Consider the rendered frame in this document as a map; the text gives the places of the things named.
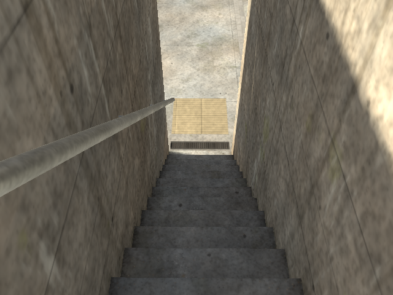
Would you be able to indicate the stairs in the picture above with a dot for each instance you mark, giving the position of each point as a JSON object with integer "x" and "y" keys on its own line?
{"x": 203, "y": 234}

